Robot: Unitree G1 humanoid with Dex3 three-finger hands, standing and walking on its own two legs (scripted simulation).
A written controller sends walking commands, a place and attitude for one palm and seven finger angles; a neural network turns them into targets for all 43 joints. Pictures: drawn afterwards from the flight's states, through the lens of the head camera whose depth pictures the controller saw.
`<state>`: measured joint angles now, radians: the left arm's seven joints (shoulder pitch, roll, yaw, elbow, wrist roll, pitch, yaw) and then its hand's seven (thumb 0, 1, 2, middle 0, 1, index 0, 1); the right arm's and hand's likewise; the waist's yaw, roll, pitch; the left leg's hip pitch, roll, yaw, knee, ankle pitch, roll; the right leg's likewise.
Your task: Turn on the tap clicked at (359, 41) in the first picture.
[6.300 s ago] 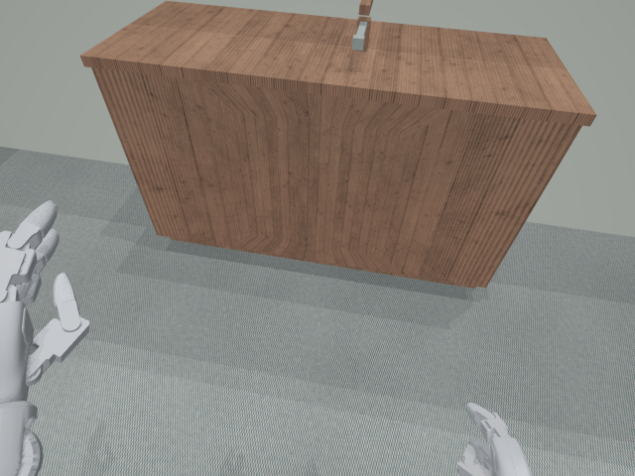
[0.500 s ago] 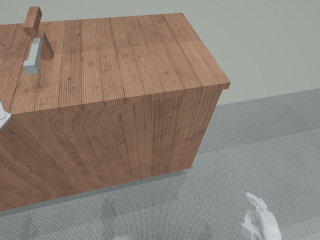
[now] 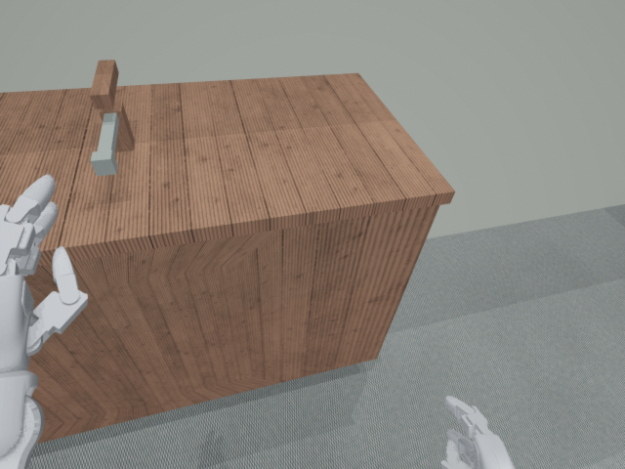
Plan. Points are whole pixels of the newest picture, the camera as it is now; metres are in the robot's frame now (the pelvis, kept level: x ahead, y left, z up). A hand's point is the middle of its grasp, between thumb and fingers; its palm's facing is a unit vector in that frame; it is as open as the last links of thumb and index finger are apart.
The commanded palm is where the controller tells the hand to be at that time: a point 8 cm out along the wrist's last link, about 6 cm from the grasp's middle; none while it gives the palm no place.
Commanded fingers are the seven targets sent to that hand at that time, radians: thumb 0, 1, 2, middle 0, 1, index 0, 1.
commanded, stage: look again from close up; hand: left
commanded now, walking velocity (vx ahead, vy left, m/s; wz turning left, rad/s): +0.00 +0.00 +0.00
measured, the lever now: (104, 163) +0.49 +0.37 +0.11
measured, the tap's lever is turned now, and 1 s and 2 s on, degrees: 0 0 0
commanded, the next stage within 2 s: shuffle to correct the standing spot in 0.20 s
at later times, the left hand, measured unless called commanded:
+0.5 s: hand (112, 270) +0.26 +0.24 +0.16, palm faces +0.42 -0.84 -0.36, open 7.4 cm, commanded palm +0.20 +0.28 +0.18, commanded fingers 0.00 0.90 0.90 -0.20 -0.30 -0.20 -0.30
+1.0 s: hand (119, 228) +0.31 +0.26 +0.17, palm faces +0.42 -0.82 -0.38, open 7.4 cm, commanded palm +0.26 +0.29 +0.18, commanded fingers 0.00 0.90 0.90 -0.20 -0.30 -0.20 -0.30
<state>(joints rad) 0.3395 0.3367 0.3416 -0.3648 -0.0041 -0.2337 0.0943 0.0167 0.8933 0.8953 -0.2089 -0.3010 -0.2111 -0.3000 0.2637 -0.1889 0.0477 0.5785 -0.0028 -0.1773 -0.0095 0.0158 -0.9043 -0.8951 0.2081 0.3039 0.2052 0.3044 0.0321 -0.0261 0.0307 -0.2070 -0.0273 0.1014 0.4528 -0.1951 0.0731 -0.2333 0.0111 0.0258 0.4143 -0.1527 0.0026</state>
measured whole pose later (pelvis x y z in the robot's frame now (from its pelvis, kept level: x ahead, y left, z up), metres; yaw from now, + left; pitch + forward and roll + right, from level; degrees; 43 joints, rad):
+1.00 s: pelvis +0.10 +0.01 -0.01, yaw +1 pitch -2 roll +0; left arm 0.43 0.36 0.37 -0.50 -0.04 -0.26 0.12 0.02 0.89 0.89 -0.21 -0.30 -0.22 -0.30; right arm 0.22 -0.22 0.00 0.59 0.01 -0.06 -0.01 0.01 -0.91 -0.90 0.21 0.30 0.20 0.30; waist 0.02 -0.02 0.07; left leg -0.46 0.04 0.01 0.87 -0.34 0.02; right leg -0.19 -0.01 0.02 0.60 -0.38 0.01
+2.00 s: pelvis +0.18 +0.08 +0.00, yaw -1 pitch -1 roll +0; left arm 0.40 0.33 0.32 -0.43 -0.05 -0.13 0.14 0.02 0.89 0.89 -0.21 -0.30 -0.21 -0.30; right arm 0.20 -0.20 0.03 0.62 0.00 -0.09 -0.05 0.01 -0.91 -0.89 0.21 0.30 0.20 0.30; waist 0.03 0.01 0.03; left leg -0.24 0.02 0.02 0.49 -0.23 0.00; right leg -0.20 0.04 -0.04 0.46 -0.25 -0.05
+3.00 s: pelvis +0.16 +0.11 +0.00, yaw -1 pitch -1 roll -1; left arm 0.41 0.35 0.35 -0.43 -0.04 -0.20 0.10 0.02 0.89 0.89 -0.21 -0.30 -0.21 -0.30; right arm 0.17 -0.20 0.04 0.54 0.01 -0.11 -0.02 0.01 -0.91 -0.90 0.21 0.30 0.20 0.30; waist 0.02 0.00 0.07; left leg -0.24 -0.03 0.04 0.47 -0.21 0.05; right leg -0.20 0.00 -0.03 0.43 -0.21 0.00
